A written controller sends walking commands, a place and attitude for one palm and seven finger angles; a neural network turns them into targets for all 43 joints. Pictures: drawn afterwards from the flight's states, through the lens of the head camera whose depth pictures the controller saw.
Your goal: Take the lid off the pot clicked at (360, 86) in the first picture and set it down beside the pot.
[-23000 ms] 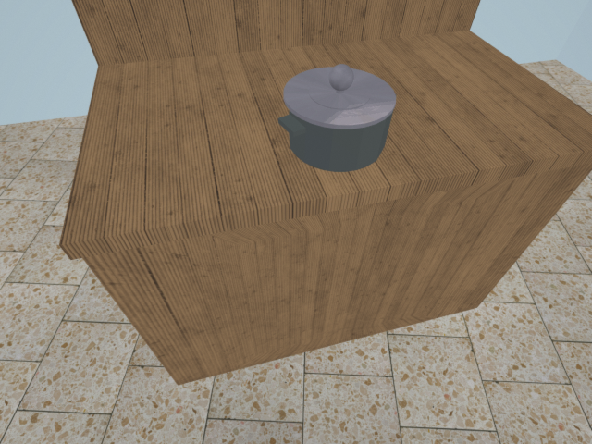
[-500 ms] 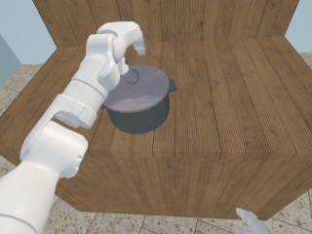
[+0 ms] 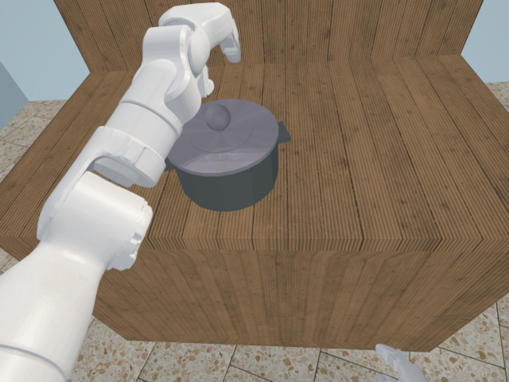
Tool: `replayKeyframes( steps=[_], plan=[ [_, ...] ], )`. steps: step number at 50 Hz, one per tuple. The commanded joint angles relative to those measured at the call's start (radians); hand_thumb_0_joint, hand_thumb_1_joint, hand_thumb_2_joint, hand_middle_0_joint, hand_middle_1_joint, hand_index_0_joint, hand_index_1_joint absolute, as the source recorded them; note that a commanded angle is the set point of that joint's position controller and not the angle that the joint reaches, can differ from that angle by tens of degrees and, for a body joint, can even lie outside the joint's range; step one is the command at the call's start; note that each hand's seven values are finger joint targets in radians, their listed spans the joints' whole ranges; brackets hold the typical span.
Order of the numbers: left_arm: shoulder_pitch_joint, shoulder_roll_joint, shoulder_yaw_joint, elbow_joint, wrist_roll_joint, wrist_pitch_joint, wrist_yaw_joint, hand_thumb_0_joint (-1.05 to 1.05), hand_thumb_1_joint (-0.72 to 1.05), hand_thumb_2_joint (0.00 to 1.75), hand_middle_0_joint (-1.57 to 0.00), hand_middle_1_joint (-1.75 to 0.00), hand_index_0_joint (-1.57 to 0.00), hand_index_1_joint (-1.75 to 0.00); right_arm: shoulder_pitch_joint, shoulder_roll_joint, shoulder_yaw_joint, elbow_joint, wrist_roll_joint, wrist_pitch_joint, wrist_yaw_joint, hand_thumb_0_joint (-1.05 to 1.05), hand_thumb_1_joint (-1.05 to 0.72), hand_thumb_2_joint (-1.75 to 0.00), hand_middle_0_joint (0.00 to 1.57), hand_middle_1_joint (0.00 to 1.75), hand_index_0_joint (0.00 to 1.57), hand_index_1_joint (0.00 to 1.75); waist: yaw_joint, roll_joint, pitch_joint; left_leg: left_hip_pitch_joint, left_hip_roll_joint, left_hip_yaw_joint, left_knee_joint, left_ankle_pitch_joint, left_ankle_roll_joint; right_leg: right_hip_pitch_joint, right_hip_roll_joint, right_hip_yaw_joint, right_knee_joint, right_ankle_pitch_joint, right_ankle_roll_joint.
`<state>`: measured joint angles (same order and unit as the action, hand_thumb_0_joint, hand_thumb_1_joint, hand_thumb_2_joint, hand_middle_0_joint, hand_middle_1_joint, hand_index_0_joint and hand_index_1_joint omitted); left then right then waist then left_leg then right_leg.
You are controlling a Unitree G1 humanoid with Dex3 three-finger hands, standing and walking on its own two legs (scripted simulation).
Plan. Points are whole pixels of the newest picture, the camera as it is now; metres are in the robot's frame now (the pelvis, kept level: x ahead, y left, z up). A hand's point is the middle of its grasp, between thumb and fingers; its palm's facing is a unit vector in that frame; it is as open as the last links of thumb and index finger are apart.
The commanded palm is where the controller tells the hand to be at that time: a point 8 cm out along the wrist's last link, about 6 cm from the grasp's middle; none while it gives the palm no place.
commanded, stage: lower the open fingers around the knob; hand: left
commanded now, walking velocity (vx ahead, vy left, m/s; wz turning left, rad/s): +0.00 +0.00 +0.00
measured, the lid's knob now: (217, 117) +0.51 +0.06 +0.16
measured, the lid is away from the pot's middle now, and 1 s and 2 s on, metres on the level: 0.00 0.00 0.00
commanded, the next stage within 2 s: close the fingers and squeeze the knob in 1.26 s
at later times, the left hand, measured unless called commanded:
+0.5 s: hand (203, 103) +0.48 +0.07 +0.21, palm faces -0.26 -0.03 -0.97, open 9.8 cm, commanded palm +0.46 +0.07 +0.28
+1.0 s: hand (209, 117) +0.47 +0.07 +0.19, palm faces -0.28 -0.03 -0.96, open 9.8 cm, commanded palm +0.46 +0.06 +0.24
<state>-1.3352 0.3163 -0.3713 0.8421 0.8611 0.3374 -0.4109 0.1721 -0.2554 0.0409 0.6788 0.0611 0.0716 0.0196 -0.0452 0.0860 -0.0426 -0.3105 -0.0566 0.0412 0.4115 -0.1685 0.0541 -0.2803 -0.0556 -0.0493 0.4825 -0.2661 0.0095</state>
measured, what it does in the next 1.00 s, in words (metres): stands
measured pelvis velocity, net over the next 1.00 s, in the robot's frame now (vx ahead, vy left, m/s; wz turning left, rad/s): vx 0.01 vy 0.00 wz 0.01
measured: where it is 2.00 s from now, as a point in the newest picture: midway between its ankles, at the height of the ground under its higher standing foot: outside the picture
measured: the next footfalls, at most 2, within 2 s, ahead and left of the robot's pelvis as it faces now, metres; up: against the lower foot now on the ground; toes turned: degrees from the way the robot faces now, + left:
none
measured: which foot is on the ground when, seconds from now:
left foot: down 0.00-1.00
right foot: down 0.00-1.00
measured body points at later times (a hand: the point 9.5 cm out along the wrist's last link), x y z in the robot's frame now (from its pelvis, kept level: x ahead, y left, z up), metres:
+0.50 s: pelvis +0.01 +0.00 +0.00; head +0.03 -0.04 +0.45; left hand +0.48 +0.07 +0.27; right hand +0.12 -0.26 -0.13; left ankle +0.02 +0.09 -0.74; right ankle -0.01 -0.13 -0.74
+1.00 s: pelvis +0.01 +0.00 +0.00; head +0.03 -0.03 +0.45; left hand +0.48 +0.07 +0.24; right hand +0.15 -0.23 -0.13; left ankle +0.02 +0.09 -0.74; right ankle -0.01 -0.13 -0.74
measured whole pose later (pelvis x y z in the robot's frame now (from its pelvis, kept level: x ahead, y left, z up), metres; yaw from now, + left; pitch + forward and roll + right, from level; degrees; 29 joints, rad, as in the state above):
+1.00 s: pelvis +0.01 +0.00 +0.00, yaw +0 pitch +4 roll +1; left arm -1.18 0.27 -0.39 0.84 0.85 0.35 -0.42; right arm 0.18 -0.26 0.02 0.67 0.06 0.10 0.04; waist -0.05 0.08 -0.04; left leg -0.31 -0.06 0.03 0.41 -0.18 0.06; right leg -0.27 -0.06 -0.05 0.46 -0.27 0.02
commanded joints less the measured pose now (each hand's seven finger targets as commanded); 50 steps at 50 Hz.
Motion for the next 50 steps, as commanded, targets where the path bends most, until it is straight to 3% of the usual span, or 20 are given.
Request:
replayKeyframes(
  steps=[1, 4, 5, 9, 10, 11, 14, 15, 17, 21, 25, 28, 31, 35, 41, 42, 44, 45, 47, 50],
  plan=[
    [-0.349, 0.129, 0.086, -0.061, 0.034, 0.014, 0.028, 0.00, -0.37, 1.70, -0.89, -0.08, -0.89, -0.08, -0.073, -0.121, -0.044, -0.141, -0.004, -0.013, 0.016, 0.00, -0.90, -0.90, 0.20, 0.30, 0.20, 0.30, 0.017, -0.189, -0.359, 0.215, 0.007, -0.068, -0.021, 0.215, 0.001, 0.050, 0.054, -0.008, -0.046, 0.275, -0.055],
    [-0.475, 0.154, 0.079, -0.144, 0.043, 0.013, 0.020, 0.00, -0.37, 1.70, -0.89, -0.08, -0.89, -0.08, -0.082, -0.121, -0.043, -0.157, 0.003, -0.005, 0.008, 0.00, -0.90, -0.90, 0.20, 0.30, 0.20, 0.30, -0.005, -0.200, -0.338, 0.201, 0.004, -0.058, -0.025, 0.137, 0.012, 0.037, 0.053, -0.004, -0.062, 0.235, -0.049],
    [-0.489, 0.145, 0.085, -0.186, 0.002, -0.004, 0.022, 0.00, -0.37, 1.70, -0.89, -0.08, -0.89, -0.08, -0.070, -0.124, -0.053, -0.163, 0.002, -0.010, 0.004, 0.00, -0.90, -0.90, 0.20, 0.30, 0.20, 0.30, -0.013, -0.204, -0.363, 0.215, 0.000, -0.068, -0.013, 0.158, 0.020, 0.059, 0.049, 0.002, -0.066, 0.266, -0.051],
    [-0.646, 0.297, 0.155, -0.212, 0.033, -0.017, 0.026, 0.00, -0.37, 1.70, -0.89, -0.08, -0.89, -0.08, -0.046, -0.117, -0.044, -0.143, -0.001, -0.045, -0.022, 0.00, -0.90, -0.90, 0.20, 0.30, 0.20, 0.30, -0.014, -0.168, -0.420, 0.242, -0.008, -0.070, -0.028, 0.155, 0.028, 0.091, 0.054, 0.019, -0.064, 0.283, -0.045],
    [-0.598, 0.323, 0.194, -0.195, 0.011, -0.028, 0.033, 0.00, -0.37, 1.70, -0.89, -0.08, -0.89, -0.08, -0.025, -0.125, -0.051, -0.141, -0.005, -0.048, -0.025, 0.00, -0.90, -0.90, 0.20, 0.30, 0.20, 0.30, -0.009, -0.174, -0.427, 0.235, -0.006, -0.076, -0.021, 0.167, 0.031, 0.110, 0.048, 0.024, -0.071, 0.304, -0.047],
    [-0.603, 0.331, 0.185, -0.164, 0.035, -0.029, 0.032, 0.00, -0.37, 1.70, -0.89, -0.08, -0.89, -0.08, -0.034, -0.120, -0.043, -0.136, -0.003, -0.052, -0.027, 0.00, -0.90, -0.90, 0.20, 0.30, 0.20, 0.30, -0.008, -0.168, -0.424, 0.227, -0.008, -0.070, -0.031, 0.160, 0.026, 0.108, 0.052, 0.025, -0.063, 0.298, -0.046],
    [-0.479, 0.244, 0.133, -0.034, 0.035, -0.005, 0.021, 0.00, -0.37, 1.70, -0.89, -0.08, -0.89, -0.08, -0.016, -0.124, -0.047, -0.122, -0.001, -0.050, -0.025, 0.00, -0.90, -0.90, 0.20, 0.30, 0.20, 0.30, -0.010, -0.204, -0.317, 0.188, -0.005, -0.057, -0.040, 0.127, 0.024, 0.058, 0.056, 0.013, -0.075, 0.266, -0.044],
    [-0.418, 0.195, 0.114, -0.032, 0.009, -0.012, 0.016, 0.00, -0.37, 1.70, -0.89, -0.08, -0.89, -0.08, -0.002, -0.134, -0.057, -0.124, 0.000, -0.044, -0.019, 0.00, -0.90, -0.90, 0.20, 0.30, 0.20, 0.30, -0.012, -0.190, -0.312, 0.198, -0.001, -0.062, -0.036, 0.155, 0.022, 0.057, 0.050, 0.007, -0.078, 0.286, -0.049],
    [-0.401, 0.146, 0.075, -0.059, 0.020, -0.003, 0.001, 0.00, -0.37, 1.70, -0.89, -0.08, -0.89, -0.08, -0.027, -0.129, -0.055, -0.140, 0.001, -0.039, -0.009, 0.00, -0.90, -0.90, 0.20, 0.30, 0.20, 0.30, -0.012, -0.167, -0.321, 0.218, -0.003, -0.058, -0.026, 0.159, 0.022, 0.040, 0.055, 0.005, -0.075, 0.285, -0.047],
    [-0.509, 0.202, 0.093, -0.261, 0.012, -0.028, -0.009, 0.00, -0.37, 1.70, -0.89, -0.08, -0.89, -0.08, -0.042, -0.123, -0.061, -0.164, 0.003, -0.047, -0.006, 0.00, -0.90, -0.90, 0.20, 0.30, 0.20, 0.30, -0.023, -0.129, -0.448, 0.293, -0.011, -0.067, -0.001, 0.245, 0.034, 0.100, 0.054, 0.024, -0.068, 0.382, -0.046],
    [-0.557, 0.227, 0.111, -0.241, -0.005, -0.029, -0.001, 0.00, -0.37, 1.70, -0.89, -0.08, -0.89, -0.08, -0.009, -0.131, -0.066, -0.130, 0.002, -0.057, -0.017, 0.00, -0.90, -0.90, 0.20, 0.30, 0.20, 0.30, -0.038, -0.118, -0.412, 0.298, -0.012, -0.080, 0.001, 0.253, 0.035, 0.075, 0.057, 0.016, -0.072, 0.388, -0.050],
    [-0.501, 0.264, 0.154, -0.155, 0.020, -0.015, 0.005, 0.00, -0.37, 1.70, -0.89, -0.08, -0.89, -0.08, -0.008, -0.127, -0.059, -0.114, -0.001, -0.060, -0.016, 0.00, -0.90, -0.90, 0.20, 0.30, 0.20, 0.30, -0.018, -0.164, -0.389, 0.265, -0.013, -0.076, -0.008, 0.256, 0.030, 0.086, 0.061, 0.014, -0.057, 0.400, -0.050],
    [-0.389, 0.141, 0.077, -0.160, 0.009, -0.015, -0.006, 0.00, -0.37, 1.70, -0.89, -0.08, -0.89, -0.08, -0.025, -0.121, -0.065, -0.132, -0.004, -0.046, 0.004, 0.00, -0.90, -0.90, 0.20, 0.30, 0.20, 0.30, -0.011, -0.144, -0.401, 0.295, -0.008, -0.078, 0.006, 0.339, 0.024, 0.064, 0.058, 0.004, -0.051, 0.416, -0.052],
    [-0.302, 0.120, 0.080, -0.172, -0.009, -0.005, -0.013, 0.00, -0.37, 1.70, -0.89, -0.08, -0.89, -0.08, -0.036, -0.133, -0.071, -0.144, -0.005, -0.014, 0.014, 0.00, -0.90, -0.90, 0.20, 0.30, 0.20, 0.30, -0.015, -0.183, -0.376, 0.274, -0.006, -0.077, 0.020, 0.347, 0.026, 0.066, 0.055, 0.000, -0.057, 0.431, -0.053],
    [-0.514, 0.209, 0.114, -0.332, 0.007, -0.021, 0.011, 0.00, -0.37, 1.70, -0.89, -0.08, -0.89, -0.08, -0.049, -0.116, -0.065, -0.145, -0.002, -0.026, 0.008, 0.00, -0.90, -0.90, 0.20, 0.30, 0.20, 0.30, -0.024, -0.131, -0.461, 0.339, -0.005, -0.093, 0.016, 0.363, 0.024, 0.085, 0.065, 0.005, -0.045, 0.433, -0.051],
    [-0.490, 0.151, 0.073, -0.286, 0.010, -0.014, 0.011, 0.00, -0.37, 1.70, -0.89, -0.08, -0.89, -0.08, -0.049, -0.110, -0.067, -0.142, -0.003, -0.030, 0.006, 0.00, -0.90, -0.90, 0.20, 0.30, 0.20, 0.30, -0.031, -0.135, -0.440, 0.343, -0.006, -0.094, 0.023, 0.361, 0.026, 0.059, 0.069, 0.002, -0.048, 0.425, -0.052],
    [-0.416, 0.183, 0.112, -0.190, 0.022, 0.001, 0.023, 0.00, -0.37, 1.70, -0.89, -0.08, -0.89, -0.08, -0.032, -0.119, -0.064, -0.120, -0.005, -0.020, 0.007, 0.00, -0.90, -0.90, 0.20, 0.30, 0.20, 0.30, -0.019, -0.167, -0.399, 0.299, -0.001, -0.088, 0.007, 0.319, 0.018, 0.056, 0.071, -0.004, -0.046, 0.392, -0.053],
    [-0.362, 0.149, 0.104, -0.171, -0.007, -0.006, 0.026, 0.00, -0.37, 1.70, -0.89, -0.08, -0.89, -0.08, -0.019, -0.128, -0.069, -0.118, -0.007, -0.012, 0.009, 0.00, -0.90, -0.90, 0.20, 0.30, 0.20, 0.30, -0.018, -0.155, -0.384, 0.286, -0.002, -0.090, 0.010, 0.329, 0.018, 0.049, 0.063, -0.007, -0.050, 0.392, -0.058],
    [-0.353, 0.077, 0.047, -0.164, 0.010, 0.001, 0.025, 0.00, -0.37, 1.70, -0.89, -0.08, -0.89, -0.08, -0.044, -0.114, -0.064, -0.128, -0.006, -0.005, 0.016, 0.00, -0.90, -0.90, 0.20, 0.30, 0.20, 0.30, -0.020, -0.160, -0.373, 0.285, -0.001, -0.084, 0.006, 0.300, 0.013, 0.025, 0.067, -0.014, -0.047, 0.362, -0.055],
    [-0.303, 0.050, 0.041, -0.132, -0.014, 0.000, 0.030, 0.00, -0.37, 1.70, -0.89, -0.08, -0.89, -0.08, -0.036, -0.127, -0.069, -0.124, -0.005, 0.013, 0.017, 0.00, -0.90, -0.90, 0.20, 0.30, 0.20, 0.30, -0.027, -0.180, -0.334, 0.260, 0.002, -0.086, 0.005, 0.253, 0.015, 0.008, 0.063, -0.016, -0.055, 0.325, -0.057]
  ],
)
